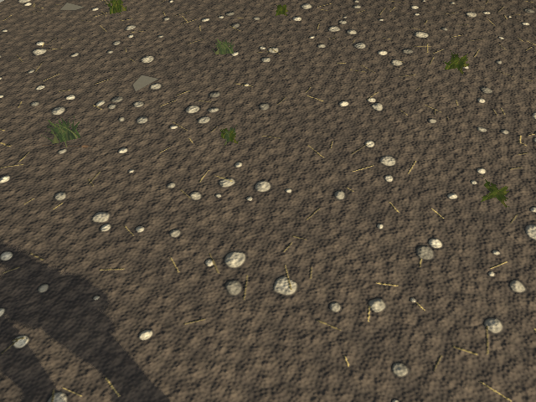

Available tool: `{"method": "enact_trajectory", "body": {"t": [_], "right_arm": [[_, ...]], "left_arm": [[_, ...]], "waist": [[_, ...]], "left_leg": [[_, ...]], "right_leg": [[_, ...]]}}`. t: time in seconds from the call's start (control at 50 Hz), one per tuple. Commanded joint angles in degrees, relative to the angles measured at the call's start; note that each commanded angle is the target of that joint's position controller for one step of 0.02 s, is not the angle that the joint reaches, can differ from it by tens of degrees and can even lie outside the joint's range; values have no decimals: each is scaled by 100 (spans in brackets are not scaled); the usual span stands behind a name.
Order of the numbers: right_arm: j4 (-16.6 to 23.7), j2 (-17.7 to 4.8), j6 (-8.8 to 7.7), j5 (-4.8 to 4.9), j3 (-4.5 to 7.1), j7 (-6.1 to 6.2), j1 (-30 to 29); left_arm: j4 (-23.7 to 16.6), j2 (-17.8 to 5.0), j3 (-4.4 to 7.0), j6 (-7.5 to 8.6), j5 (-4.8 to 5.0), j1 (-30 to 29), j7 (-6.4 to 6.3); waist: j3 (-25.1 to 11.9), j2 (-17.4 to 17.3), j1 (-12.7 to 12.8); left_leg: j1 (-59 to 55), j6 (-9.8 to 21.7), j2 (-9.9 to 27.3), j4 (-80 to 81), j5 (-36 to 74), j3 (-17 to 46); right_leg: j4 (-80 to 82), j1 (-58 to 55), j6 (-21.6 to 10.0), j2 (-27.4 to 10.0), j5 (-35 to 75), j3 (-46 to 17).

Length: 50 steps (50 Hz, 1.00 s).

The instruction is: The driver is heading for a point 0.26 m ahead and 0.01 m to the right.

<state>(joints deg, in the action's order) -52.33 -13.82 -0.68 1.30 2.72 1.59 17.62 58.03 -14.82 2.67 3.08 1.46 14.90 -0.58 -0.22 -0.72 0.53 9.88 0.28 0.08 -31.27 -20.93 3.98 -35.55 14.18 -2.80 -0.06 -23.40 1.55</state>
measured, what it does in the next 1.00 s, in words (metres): walks ahead: left foot, then right foot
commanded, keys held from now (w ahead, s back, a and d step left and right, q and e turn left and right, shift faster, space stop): w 0.04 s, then no key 0.96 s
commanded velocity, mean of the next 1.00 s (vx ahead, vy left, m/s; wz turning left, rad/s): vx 0.08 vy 0.00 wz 0.00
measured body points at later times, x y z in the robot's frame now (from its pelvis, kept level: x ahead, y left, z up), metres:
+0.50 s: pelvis +0.12 +0.01 +0.00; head +0.14 +0.02 +0.45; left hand +0.13 +0.27 -0.15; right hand +0.28 -0.24 -0.12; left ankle +0.19 +0.11 -0.73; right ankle +0.02 -0.11 -0.70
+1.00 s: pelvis +0.17 -0.02 +0.01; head +0.18 -0.02 +0.46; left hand +0.20 +0.23 -0.14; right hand +0.25 -0.28 -0.14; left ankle +0.19 +0.11 -0.73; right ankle +0.12 -0.13 -0.73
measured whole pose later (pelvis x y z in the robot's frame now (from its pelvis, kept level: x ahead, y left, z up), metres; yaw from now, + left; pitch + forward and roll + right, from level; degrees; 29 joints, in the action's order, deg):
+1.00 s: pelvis +0.17 -0.02 +0.01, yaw +0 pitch -1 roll +0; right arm -61.9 -13.6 0.3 0.3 2.0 1.9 7.1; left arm 61.8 -11.8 1.1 0.8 -0.2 13.5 -1.5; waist 2.5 -0.2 0.2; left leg 13.7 -0.2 0.3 -27.3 -12.6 -0.4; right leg -26.8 6.9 -0.6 0.0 -18.9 1.0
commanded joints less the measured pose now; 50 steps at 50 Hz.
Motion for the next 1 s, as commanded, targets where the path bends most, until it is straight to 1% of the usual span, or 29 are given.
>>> {"method": "enact_trajectory", "body": {"t": [0.02,0.04,0.06,0.08,0.1,0.14,0.18,0.22,0.24,0.28,0.32,0.36,0.38,0.4,0.42,0.44,0.46,0.48,0.52,0.56,0.6,0.62,0.64,0.66,0.68,0.7,0.76,0.82,1.0], "right_arm": [[568,-569,-146,0,90,-12,-1023],[762,-229,-214,-19,12,0,-1151],[875,-535,-300,82,102,43,-1194],[749,-696,-356,125,146,30,-936],[560,-666,-382,79,149,-10,-675],[455,-663,-371,-45,201,-37,-738],[453,-352,-314,-39,141,-99,-912],[511,-86,-261,-26,42,-127,-1196],[532,-69,-241,-31,16,-128,-1331],[525,-225,-182,-22,28,-122,-1436],[489,-387,-145,-28,59,-119,-1439],[345,-554,-160,-109,132,-104,-1170],[278,-793,-170,-161,208,-61,-966],[236,-1213,-164,-190,303,-23,-679],[104,-993,-103,-188,244,-24,-467],[39,-582,-55,-146,130,-60,-444],[-3,-436,-66,-141,50,-91,-651],[31,-488,-105,-173,28,-107,-938],[118,-645,-174,-208,42,-99,-1482],[119,-620,-141,-210,31,-62,-1775],[47,-574,-67,-139,13,-23,-1839],[-57,-504,-55,-85,-2,-26,-1636],[-163,-474,-46,-114,-17,-35,-1408],[-149,-426,-8,-155,-9,-22,-1349],[-176,-425,0,-197,-23,1,-1448],[-226,-447,-14,-181,-11,16,-1391],[-414,-519,-45,-138,9,33,-1180],[-528,-467,-40,-102,2,14,-1140],[-810,-531,76,-97,19,52,-1059]], "left_arm": [[190,-533,157,237,-39,981,83],[308,-1123,289,256,-64,1593,97],[248,-1307,275,304,-191,1501,162],[81,-969,166,338,-209,975,141],[-30,-725,100,340,-170,703,115],[-85,-612,46,261,-117,557,79],[1,-387,-47,139,-175,714,7],[8,-477,-69,43,-210,662,-81],[13,-625,-44,8,-217,667,-105],[62,-805,0,-35,-195,698,-112],[78,-759,1,-39,-123,555,-93],[89,-705,2,-39,-49,392,-76],[147,-706,12,-18,-90,552,-59],[133,-579,-19,28,-257,852,-38],[264,-106,-145,-1,-260,1357,-53],[250,-136,-147,-85,-194,1062,-83],[89,-222,-111,-190,-113,624,-117],[55,-324,-68,-288,-90,464,-168],[81,-343,-24,-405,-138,494,-232],[163,-196,-44,-409,-165,587,-248],[311,-60,-70,-375,-216,734,-197],[288,-181,-57,-386,-296,623,-159],[178,-390,-40,-410,-312,452,-157],[179,-667,8,-408,-220,276,-156],[137,-538,-15,-353,-187,51,-149],[132,-434,-39,-288,-206,-56,-152],[169,-414,-26,-136,-205,-1,-126],[246,-363,-39,-146,-171,157,-111],[278,-353,-51,-208,-162,192,-105]], "waist": [[557,-131,642],[317,1416,728],[532,1674,622],[785,1020,312],[724,800,155],[453,656,113],[222,727,132],[133,689,132],[91,702,165],[23,806,180],[91,816,90],[53,612,-154],[-64,375,-229],[-573,-166,-114],[-1233,-764,-18],[-1136,-809,-172],[-765,-873,-160],[-483,-743,-97],[-204,-624,152],[-166,-624,308],[-271,-510,448],[-206,-345,372],[-52,-115,190],[260,447,-58],[455,492,-41],[461,484,-78],[128,339,-44],[-78,271,1],[-43,113,-21]], "left_leg": [[1870,486,434,373,-875,660],[2725,60,-262,-1478,-571,-340],[3340,38,-340,-2565,-1312,-32],[3517,91,-19,-3179,-1038,217],[3406,132,132,-3285,-611,149],[3168,91,346,-2874,25,-96],[2626,-44,260,-2229,447,-393],[2050,-133,178,-1303,848,-535],[1720,-148,107,-923,1038,-610],[1241,-136,23,-561,1331,-631],[949,-8,17,-249,1534,-550],[312,222,-60,521,2143,-548],[-225,358,113,798,3124,-325],[-1306,658,732,305,5047,233],[-2052,1346,1402,190,5244,936],[-1639,1624,1719,627,4519,1483],[-1140,1576,1729,997,3501,1677],[-668,1463,1660,1201,2808,1613],[178,1219,1445,1487,2001,1232],[693,1048,1192,1567,1540,872],[1019,847,872,1426,1068,424],[1080,607,686,1363,522,264],[1138,380,530,1314,-149,139],[742,163,188,1290,-205,-206],[316,71,123,1057,175,-259],[137,98,115,888,581,-267],[-1,243,171,644,1834,-250],[-104,249,187,554,2290,-263],[-276,189,200,510,2529,-254]], "right_leg": [[1220,-1432,-242,-366,361,-682],[2306,-2041,-763,-1502,-879,-2799],[2747,-1853,-1325,-2252,-603,-4298],[2522,-1696,-1320,-2224,325,-3817],[2320,-1677,-1099,-1915,1465,-2970],[2159,-1811,-738,-1530,3518,-1802],[2038,-1668,-602,-1151,4740,-1026],[1958,-1371,-566,-948,5100,-573],[1937,-1183,-571,-920,5112,-475],[1896,-965,-645,-1041,5100,-531],[1801,-867,-650,-1147,4904,-642],[1429,-811,-468,-1018,4630,-661],[1114,-709,-262,-803,4417,-581],[538,-202,-6,-461,3179,-399],[-124,305,309,-150,1315,-194],[-702,391,480,-10,-524,-239],[-1169,656,567,-25,-1432,-380],[-1530,763,618,-112,-1584,-465],[-1355,524,668,-298,-1136,-513],[-517,-10,643,-318,-493,-384],[643,-795,517,-168,991,-125],[979,-914,431,-172,1433,-160],[1245,-826,302,-411,1325,-380],[1302,62,105,-392,213,-409],[1493,548,53,-354,-251,-456],[1585,600,104,-371,-69,-468],[1415,43,207,-333,1318,-398],[1301,-254,182,-310,1937,-346],[1324,-336,137,-293,2412,-303]]}}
